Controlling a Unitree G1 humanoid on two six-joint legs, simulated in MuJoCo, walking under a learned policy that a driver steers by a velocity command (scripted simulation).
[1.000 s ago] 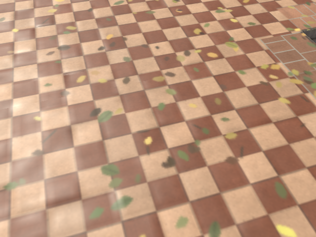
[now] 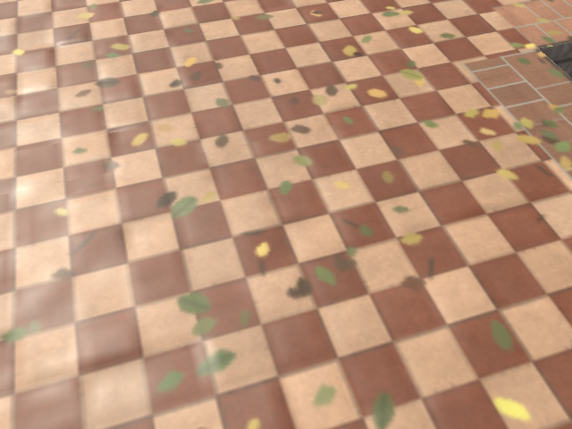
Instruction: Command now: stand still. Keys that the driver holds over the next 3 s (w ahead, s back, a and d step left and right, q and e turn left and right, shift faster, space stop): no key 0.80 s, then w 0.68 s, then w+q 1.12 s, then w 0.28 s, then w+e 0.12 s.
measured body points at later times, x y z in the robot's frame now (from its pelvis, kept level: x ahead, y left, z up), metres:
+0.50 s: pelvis +0.00 +0.00 +0.00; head +0.02 +0.00 +0.45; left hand +0.03 +0.24 -0.16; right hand -0.02 -0.23 -0.16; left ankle -0.04 +0.12 -0.74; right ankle +0.04 -0.11 -0.74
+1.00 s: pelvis +0.03 +0.00 -0.01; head +0.03 +0.00 +0.44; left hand +0.04 +0.24 -0.16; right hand -0.03 -0.23 -0.16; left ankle -0.04 +0.12 -0.74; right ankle +0.03 -0.11 -0.73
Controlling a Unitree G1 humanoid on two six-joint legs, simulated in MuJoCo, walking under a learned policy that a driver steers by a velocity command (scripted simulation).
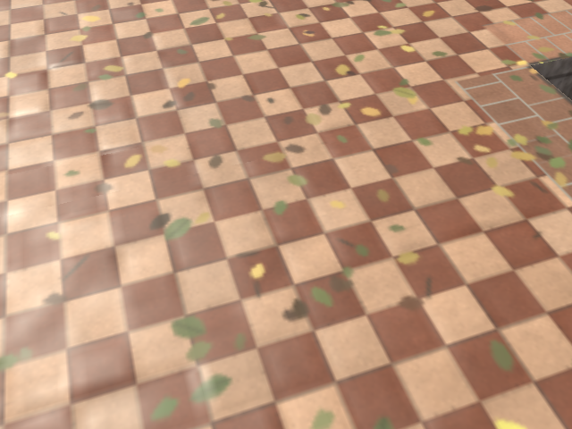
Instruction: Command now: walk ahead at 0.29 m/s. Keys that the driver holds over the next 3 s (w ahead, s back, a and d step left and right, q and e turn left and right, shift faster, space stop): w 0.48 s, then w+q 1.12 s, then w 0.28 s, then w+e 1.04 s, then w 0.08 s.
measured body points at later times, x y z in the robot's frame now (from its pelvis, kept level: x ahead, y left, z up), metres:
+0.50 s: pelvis +0.21 -0.01 +0.00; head +0.24 -0.01 +0.45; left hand +0.09 +0.23 -0.13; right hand +0.44 -0.22 -0.10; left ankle +0.40 +0.12 -0.70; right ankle +0.03 -0.11 -0.73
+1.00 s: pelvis +0.49 +0.03 +0.01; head +0.52 +0.04 +0.46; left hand +0.67 +0.31 -0.07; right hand +0.55 -0.24 -0.11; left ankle +0.42 +0.11 -0.73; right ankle +0.71 -0.09 -0.69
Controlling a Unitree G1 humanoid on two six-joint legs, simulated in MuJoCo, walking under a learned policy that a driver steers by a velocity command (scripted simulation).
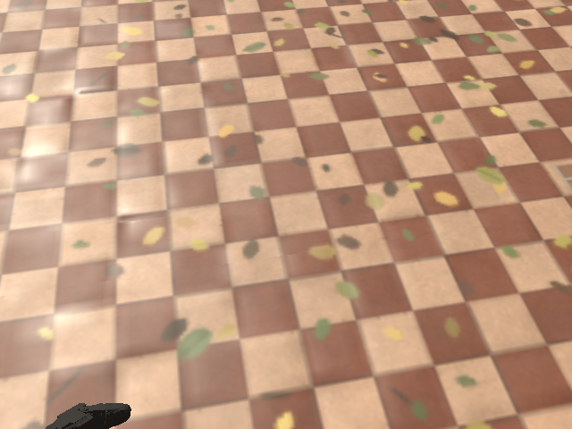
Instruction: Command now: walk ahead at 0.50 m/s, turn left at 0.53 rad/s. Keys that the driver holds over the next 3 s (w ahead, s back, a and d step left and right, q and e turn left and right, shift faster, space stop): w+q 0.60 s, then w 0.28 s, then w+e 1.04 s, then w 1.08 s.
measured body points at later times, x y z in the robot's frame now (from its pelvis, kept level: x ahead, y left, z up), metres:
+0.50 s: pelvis +0.26 -0.01 -0.01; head +0.29 +0.01 +0.44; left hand +0.17 +0.27 -0.13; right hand +0.54 -0.16 -0.09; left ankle +0.38 +0.19 -0.70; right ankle +0.18 -0.15 -0.74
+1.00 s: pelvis +0.50 +0.13 +0.00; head +0.52 +0.16 +0.45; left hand +0.55 +0.44 -0.11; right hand +0.69 -0.09 -0.11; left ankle +0.40 +0.17 -0.74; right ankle +0.76 +0.07 -0.69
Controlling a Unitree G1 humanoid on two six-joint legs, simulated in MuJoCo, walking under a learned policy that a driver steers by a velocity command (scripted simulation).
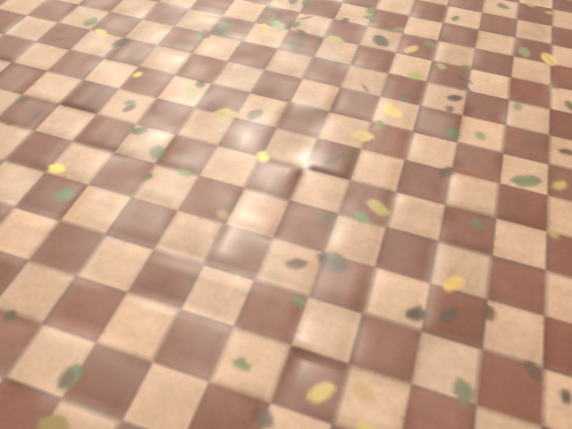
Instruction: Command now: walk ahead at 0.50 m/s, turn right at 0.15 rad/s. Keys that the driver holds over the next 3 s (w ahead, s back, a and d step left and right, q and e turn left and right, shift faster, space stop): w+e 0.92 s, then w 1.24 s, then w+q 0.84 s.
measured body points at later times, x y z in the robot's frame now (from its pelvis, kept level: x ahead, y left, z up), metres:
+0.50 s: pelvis +0.29 -0.07 +0.00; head +0.32 -0.09 +0.45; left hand +0.42 +0.19 -0.10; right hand +0.43 -0.36 -0.08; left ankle +0.50 +0.08 -0.68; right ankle +0.24 -0.14 -0.74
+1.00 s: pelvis +0.55 -0.11 +0.00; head +0.58 -0.12 +0.45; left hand +0.86 +0.00 -0.09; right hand +0.42 -0.37 -0.12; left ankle +0.55 +0.02 -0.74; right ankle +0.59 -0.33 -0.68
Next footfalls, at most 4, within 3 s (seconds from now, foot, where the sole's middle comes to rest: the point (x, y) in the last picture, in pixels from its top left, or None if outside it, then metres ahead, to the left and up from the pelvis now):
0.16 right None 0.28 -0.14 -0.78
0.66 left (276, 388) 0.59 0.00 -0.78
1.16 right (423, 342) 0.69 -0.38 -0.78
1.68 left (389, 225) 1.07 -0.36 -0.78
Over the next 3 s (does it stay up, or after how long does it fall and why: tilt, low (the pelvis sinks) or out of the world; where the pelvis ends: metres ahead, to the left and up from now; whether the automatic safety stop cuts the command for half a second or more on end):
stays up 1.47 -0.70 0.00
